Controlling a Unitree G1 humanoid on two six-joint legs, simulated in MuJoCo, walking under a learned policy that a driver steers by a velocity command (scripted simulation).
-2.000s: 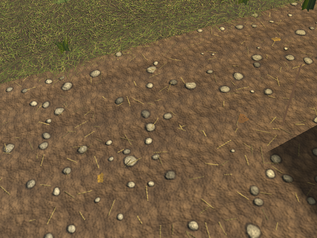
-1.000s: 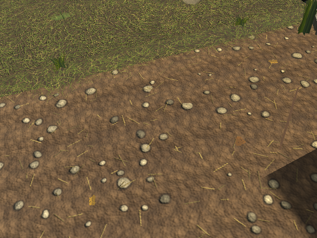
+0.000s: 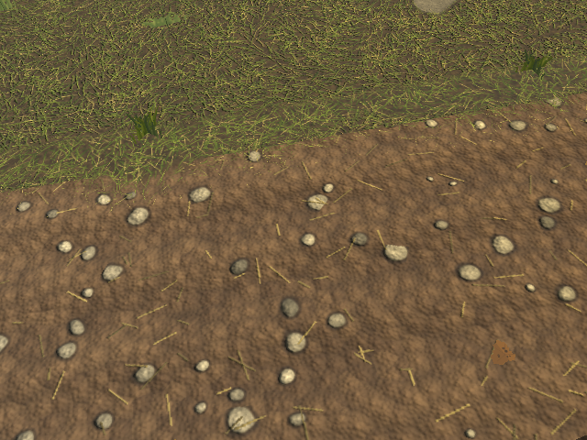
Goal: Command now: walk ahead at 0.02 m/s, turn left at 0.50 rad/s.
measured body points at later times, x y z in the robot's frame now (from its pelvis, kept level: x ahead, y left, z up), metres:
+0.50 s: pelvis -0.02 +0.02 -0.01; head +0.01 +0.06 +0.44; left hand -0.03 +0.32 -0.15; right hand +0.20 -0.19 -0.11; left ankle -0.05 +0.10 -0.74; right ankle -0.01 -0.10 -0.72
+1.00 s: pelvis +0.05 +0.05 +0.01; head +0.05 +0.05 +0.46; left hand +0.06 +0.35 -0.09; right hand +0.19 -0.18 -0.12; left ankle -0.05 +0.10 -0.73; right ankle +0.14 -0.03 -0.72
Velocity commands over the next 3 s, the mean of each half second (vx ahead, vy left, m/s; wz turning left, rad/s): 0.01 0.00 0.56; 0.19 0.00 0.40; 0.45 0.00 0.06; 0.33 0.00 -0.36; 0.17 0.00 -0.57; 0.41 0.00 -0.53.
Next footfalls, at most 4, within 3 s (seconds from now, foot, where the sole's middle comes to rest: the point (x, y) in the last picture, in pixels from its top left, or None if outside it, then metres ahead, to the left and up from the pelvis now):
0.46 left None -0.01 0.11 -0.77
1.06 right None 0.19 0.00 -0.77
1.54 left None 0.38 0.32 -0.77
2.04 right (207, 387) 0.62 0.25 -0.77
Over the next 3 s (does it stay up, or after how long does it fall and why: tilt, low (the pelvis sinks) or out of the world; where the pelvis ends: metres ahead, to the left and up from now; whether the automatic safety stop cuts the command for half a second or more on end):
stays up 0.70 0.26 -0.02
